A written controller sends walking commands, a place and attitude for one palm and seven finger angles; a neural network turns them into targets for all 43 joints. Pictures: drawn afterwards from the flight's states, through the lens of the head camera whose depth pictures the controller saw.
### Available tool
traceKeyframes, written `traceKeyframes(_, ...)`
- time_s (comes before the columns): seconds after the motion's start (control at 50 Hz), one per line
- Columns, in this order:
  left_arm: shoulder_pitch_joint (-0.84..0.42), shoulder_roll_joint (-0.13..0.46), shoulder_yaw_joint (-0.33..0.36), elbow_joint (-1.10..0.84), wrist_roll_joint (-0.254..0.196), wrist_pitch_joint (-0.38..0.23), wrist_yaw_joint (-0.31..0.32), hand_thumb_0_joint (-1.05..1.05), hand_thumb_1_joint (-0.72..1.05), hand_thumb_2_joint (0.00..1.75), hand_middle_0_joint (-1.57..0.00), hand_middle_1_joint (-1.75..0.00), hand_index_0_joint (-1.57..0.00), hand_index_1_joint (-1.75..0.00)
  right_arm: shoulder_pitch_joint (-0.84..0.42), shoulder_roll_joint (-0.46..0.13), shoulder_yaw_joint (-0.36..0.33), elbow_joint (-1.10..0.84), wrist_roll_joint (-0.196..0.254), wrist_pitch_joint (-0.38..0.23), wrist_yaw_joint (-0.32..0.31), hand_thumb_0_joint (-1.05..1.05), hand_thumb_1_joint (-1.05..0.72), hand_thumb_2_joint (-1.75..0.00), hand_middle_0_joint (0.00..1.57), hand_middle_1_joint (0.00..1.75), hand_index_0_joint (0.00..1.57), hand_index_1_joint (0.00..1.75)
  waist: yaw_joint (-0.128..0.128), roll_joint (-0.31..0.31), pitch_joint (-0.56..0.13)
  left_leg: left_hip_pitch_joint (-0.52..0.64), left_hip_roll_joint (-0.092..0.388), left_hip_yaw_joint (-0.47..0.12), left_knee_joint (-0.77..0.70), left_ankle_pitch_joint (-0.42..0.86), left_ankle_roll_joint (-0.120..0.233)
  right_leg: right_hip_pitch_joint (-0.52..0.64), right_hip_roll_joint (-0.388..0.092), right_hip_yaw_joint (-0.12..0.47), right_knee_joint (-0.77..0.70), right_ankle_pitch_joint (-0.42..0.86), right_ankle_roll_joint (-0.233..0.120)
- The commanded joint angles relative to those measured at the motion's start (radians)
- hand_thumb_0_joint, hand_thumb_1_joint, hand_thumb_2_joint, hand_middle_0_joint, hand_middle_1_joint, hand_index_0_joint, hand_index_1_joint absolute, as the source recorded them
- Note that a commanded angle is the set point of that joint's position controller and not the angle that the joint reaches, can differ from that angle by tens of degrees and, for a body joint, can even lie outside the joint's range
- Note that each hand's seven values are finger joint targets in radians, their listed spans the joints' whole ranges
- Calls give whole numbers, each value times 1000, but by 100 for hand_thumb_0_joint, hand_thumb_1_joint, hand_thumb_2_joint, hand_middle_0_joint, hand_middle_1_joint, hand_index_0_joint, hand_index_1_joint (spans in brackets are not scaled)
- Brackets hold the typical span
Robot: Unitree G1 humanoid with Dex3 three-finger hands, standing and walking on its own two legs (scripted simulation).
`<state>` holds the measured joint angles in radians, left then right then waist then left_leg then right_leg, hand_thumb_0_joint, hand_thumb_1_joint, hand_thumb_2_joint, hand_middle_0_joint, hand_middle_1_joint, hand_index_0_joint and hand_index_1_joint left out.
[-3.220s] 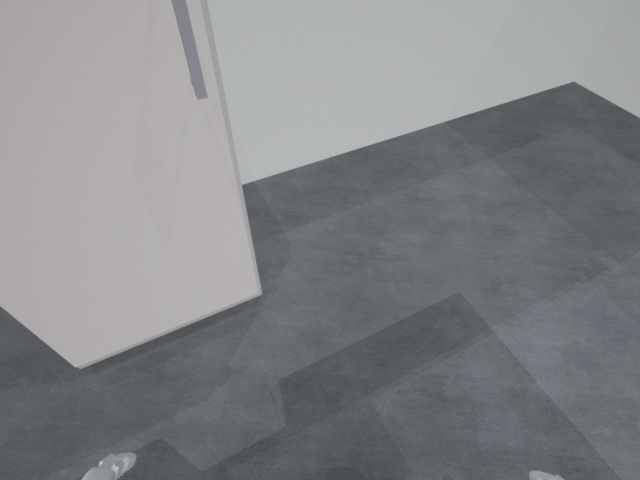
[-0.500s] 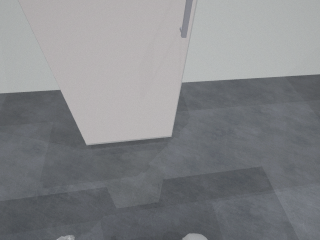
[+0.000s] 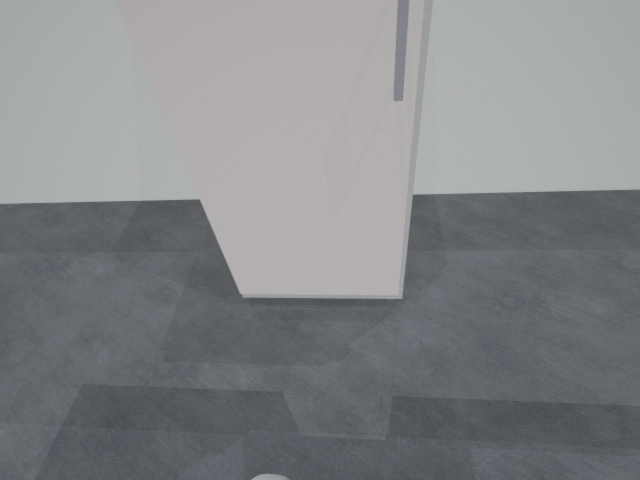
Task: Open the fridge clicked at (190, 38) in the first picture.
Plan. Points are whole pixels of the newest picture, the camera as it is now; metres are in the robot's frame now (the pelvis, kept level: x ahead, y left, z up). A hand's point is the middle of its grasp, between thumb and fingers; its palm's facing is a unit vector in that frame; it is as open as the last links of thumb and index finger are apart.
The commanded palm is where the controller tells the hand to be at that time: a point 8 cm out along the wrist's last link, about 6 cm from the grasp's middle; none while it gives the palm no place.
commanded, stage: take the last steps up to it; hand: right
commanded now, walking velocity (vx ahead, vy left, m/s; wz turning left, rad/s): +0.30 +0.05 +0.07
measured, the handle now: (400, 37) +0.82 -0.11 +0.19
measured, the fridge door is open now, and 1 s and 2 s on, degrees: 0 0 0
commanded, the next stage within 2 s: come to a stop and stand still in 0.86 s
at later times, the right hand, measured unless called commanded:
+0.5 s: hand (421, 455) +0.21 -0.11 -0.18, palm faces -0.12 +0.99 -0.07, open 7.4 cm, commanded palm none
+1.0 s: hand (413, 430) +0.25 -0.10 -0.19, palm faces +0.08 +0.98 -0.21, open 7.3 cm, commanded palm none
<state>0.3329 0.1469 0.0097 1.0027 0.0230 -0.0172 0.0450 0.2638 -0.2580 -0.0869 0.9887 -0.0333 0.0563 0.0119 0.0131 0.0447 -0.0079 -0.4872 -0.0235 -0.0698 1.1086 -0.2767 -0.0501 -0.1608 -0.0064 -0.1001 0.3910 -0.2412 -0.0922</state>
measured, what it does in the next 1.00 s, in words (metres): walks ahead: left foot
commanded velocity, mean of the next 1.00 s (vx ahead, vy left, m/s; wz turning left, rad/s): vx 0.22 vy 0.02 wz -0.01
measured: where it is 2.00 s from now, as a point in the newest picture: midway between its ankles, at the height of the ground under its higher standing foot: outside the picture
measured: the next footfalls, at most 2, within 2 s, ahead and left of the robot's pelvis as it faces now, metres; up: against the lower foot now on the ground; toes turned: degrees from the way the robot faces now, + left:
left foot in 0.64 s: +0.27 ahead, +0.18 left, +0.00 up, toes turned +10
right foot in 1.08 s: +0.44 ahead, -0.04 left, +0.00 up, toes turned -7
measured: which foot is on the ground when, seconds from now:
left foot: up 0.00-0.62, down 0.64-1.00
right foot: down 0.00-0.66, up 0.68-1.00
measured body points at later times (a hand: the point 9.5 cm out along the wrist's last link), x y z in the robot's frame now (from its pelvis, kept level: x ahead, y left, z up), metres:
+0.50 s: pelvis +0.09 +0.02 -0.01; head +0.12 +0.00 +0.44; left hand -0.10 +0.18 -0.13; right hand +0.22 -0.17 -0.17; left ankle +0.17 +0.18 -0.70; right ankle -0.01 -0.05 -0.75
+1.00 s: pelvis +0.29 +0.07 -0.01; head +0.30 +0.07 +0.44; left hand +0.40 +0.31 -0.15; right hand +0.24 -0.16 -0.17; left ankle +0.24 +0.17 -0.75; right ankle +0.37 -0.04 -0.72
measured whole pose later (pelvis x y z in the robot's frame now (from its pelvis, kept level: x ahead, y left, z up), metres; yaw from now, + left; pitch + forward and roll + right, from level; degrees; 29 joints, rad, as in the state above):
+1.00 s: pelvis +0.29 +0.07 -0.01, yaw +0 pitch +0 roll +3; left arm 0.11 0.20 0.06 1.01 0.02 -0.02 0.00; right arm 0.36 -0.16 -0.04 1.14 -0.02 -0.07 -0.03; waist -0.03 -0.04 0.04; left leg -0.08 -0.02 0.19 0.39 -0.29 0.03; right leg -0.52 -0.12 -0.09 0.80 -0.23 0.03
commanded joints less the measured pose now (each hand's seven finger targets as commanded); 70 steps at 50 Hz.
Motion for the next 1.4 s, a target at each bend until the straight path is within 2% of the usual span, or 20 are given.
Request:
traceKeyframes(0.0,146,156,42,12,-2,-42,14,0,90,90,-20,-30,-20,-30,-37,-23,8,-47,0,-32,7,0,-90,-90,20,30,20,30,31,-157,73,-204,44,10,-15,23,1,162,-271,296,-218,-4,34)
traceKeyframes(0.2,281,96,32,132,3,-53,19,0,90,90,-20,-30,-20,-30,-109,23,21,-5,3,-37,11,0,-90,-90,20,30,20,30,47,-153,138,-229,108,68,-130,70,14,175,-294,273,-268,-17,10)
traceKeyframes(0.48,373,60,29,215,16,-50,11,0,90,90,-20,-30,-20,-30,-314,100,39,-39,8,-73,11,0,-90,-90,20,30,20,30,82,-187,190,-154,100,187,-378,27,53,189,-287,144,-173,343,-59)
traceKeyframes(0.54,341,78,35,211,13,-48,10,0,90,90,-20,-30,-20,-30,-257,99,32,-29,9,-86,8,0,-90,-90,20,30,20,30,45,-176,162,12,50,227,-484,1,80,157,-276,102,-80,553,-52)
traceKeyframes(0.58,305,93,40,203,0,-50,5,0,90,90,-20,-30,-20,-30,-42,56,18,34,7,-102,1,0,-90,-90,20,30,20,30,-50,-139,40,313,17,248,-602,112,96,101,-234,46,141,665,-3)
traceKeyframes(0.6,288,83,45,188,-10,-54,-6,0,90,90,-20,-30,-20,-30,102,3,2,78,2,-115,-7,0,-90,-90,20,30,20,30,-110,-85,-51,560,103,157,-601,156,135,-58,-202,22,328,548,32)
traceKeyframes(0.62,312,27,37,155,-21,-58,-14,0,90,90,-20,-30,-20,-30,232,-91,-23,105,2,-126,-23,0,-90,-90,20,30,20,30,-139,146,-179,804,381,-184,-662,188,223,-309,-77,-26,623,-17,77)
traceKeyframes(0.64,263,36,30,119,-20,-52,-12,0,90,90,-20,-30,-20,-30,285,-152,-29,122,20,-127,-25,0,-90,-90,20,30,20,30,-126,179,-213,789,502,-441,-772,283,294,-414,-2,54,881,-352,79)
traceKeyframes(0.7,115,6,46,83,-7,-35,-23,0,90,90,-20,-30,-20,-30,64,-18,4,77,21,-130,-31,0,-90,-90,20,30,20,30,-47,-14,71,373,426,-225,-872,187,252,-436,-133,112,933,-143,77)
traceKeyframes(0.74,133,-27,41,94,1,-13,-26,0,90,90,-20,-30,-20,-30,23,53,33,77,15,-142,-33,0,-90,-90,20,30,20,30,12,-23,109,239,345,-22,-886,340,202,-363,-146,99,846,-84,91)
traceKeyframes(0.78,147,-36,46,90,7,-1,-32,0,90,90,-20,-30,-20,-30,53,78,31,79,5,-152,-36,0,-90,-90,20,30,20,30,34,3,72,226,306,77,-869,468,193,-335,-143,70,768,-62,108)
traceKeyframes(0.98,-165,18,22,-7,-3,-8,-50,0,90,90,-20,-30,-20,-30,144,8,48,117,7,-133,-43,0,-90,-90,20,30,20,30,-26,77,69,373,273,109,-772,758,174,-249,-80,-5,275,28,120)
traceKeyframes(1.02,-122,38,16,11,-4,-10,-36,0,90,90,-20,-30,-20,-30,131,2,55,115,12,-115,-52,0,-90,-90,20,30,20,30,0,82,20,378,219,140,-665,783,131,-96,-43,-4,119,163,117)
traceKeyframes(1.04,-67,80,25,31,-2,-18,-30,0,90,90,-20,-30,-20,-30,139,2,57,117,15,-107,-57,0,-90,-90,20,30,20,30,17,30,-24,335,188,151,-571,697,91,43,-81,10,64,472,104)
traceKeyframes(1.06,2,147,38,40,-5,-24,-24,0,90,90,-20,-30,-20,-30,164,21,63,112,22,-102,-61,0,-90,-90,20,30,20,30,32,-93,-112,225,145,171,-487,450,47,237,-212,105,127,914,53)
traceKeyframes(1.08,26,191,46,43,-16,-20,-14,0,90,90,-20,-30,-20,-30,221,41,65,107,32,-92,-68,0,-90,-90,20,30,20,30,25,-230,-171,147,98,172,-389,-26,14,328,-369,224,134,1255,-50)
traceKeyframes(1.1,8,207,50,41,-27,-8,-2,0,90,90,-20,-30,-20,-30,241,25,59,108,27,-77,-73,0,-90,-90,20,30,20,30,16,-276,-152,153,81,124,-222,-355,3,262,-438,247,68,1362,-120)
traceKeyframes(1.16,-114,184,52,1,-17,15,17,0,90,90,-20,-30,-20,-30,169,6,34,92,13,-35,-73,0,-90,-90,20,30,20,30,-4,-189,0,110,93,42,-9,-312,9,-1,-406,204,-13,940,-117)
traceKeyframes(1.22,-149,171,63,-30,-11,21,15,0,90,90,-20,-30,-20,-30,177,25,10,65,9,-13,-60,0,-90,-90,20,30,20,30,-21,-115,-55,46,67,36,130,-193,-1,-20,-371,162,-37,704,-96)
traceKeyframes(1.38,-155,158,86,-59,5,25,-4,0,90,90,-20,-30,-20,-30,115,34,-10,-6,1,11,-33,0,-90,-90,20,30,20,30,-7,-264,-79,76,72,87,-36,-135,-1,-119,-312,175,-162,-40,-51)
